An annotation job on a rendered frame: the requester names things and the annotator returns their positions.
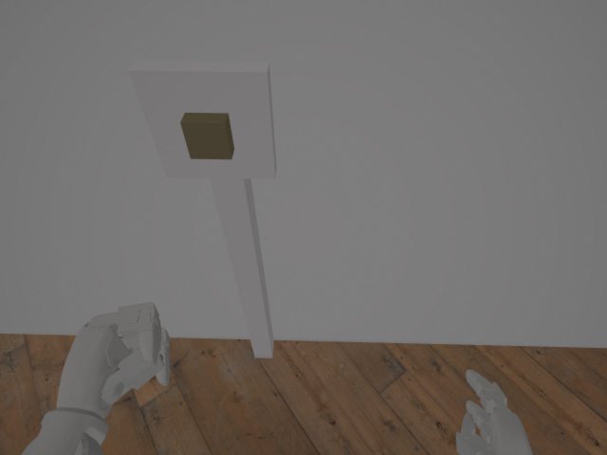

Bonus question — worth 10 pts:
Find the robot left hand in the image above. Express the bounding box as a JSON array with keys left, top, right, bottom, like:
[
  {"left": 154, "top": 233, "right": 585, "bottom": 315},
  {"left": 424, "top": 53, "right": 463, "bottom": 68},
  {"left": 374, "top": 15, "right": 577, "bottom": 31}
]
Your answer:
[{"left": 56, "top": 302, "right": 170, "bottom": 419}]

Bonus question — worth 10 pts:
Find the robot right hand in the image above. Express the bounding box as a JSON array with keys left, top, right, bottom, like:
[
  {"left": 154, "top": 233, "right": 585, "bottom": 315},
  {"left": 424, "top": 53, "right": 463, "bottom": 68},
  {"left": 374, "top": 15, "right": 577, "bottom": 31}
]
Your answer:
[{"left": 456, "top": 370, "right": 533, "bottom": 455}]

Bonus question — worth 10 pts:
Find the button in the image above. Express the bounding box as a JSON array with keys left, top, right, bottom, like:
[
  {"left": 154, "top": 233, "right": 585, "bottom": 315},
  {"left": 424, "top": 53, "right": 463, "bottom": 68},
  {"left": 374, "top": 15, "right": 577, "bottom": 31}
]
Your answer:
[{"left": 180, "top": 113, "right": 234, "bottom": 159}]

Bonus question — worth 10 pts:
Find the panel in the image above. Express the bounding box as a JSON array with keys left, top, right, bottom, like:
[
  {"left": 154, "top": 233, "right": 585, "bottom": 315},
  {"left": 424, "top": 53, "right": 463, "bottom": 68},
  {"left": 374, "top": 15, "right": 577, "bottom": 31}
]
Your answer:
[{"left": 128, "top": 61, "right": 277, "bottom": 358}]

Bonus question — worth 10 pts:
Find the left robot forearm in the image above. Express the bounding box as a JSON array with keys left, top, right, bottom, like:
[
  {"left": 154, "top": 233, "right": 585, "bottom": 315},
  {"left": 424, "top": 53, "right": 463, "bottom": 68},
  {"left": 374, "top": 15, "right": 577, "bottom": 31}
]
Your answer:
[{"left": 22, "top": 408, "right": 109, "bottom": 455}]

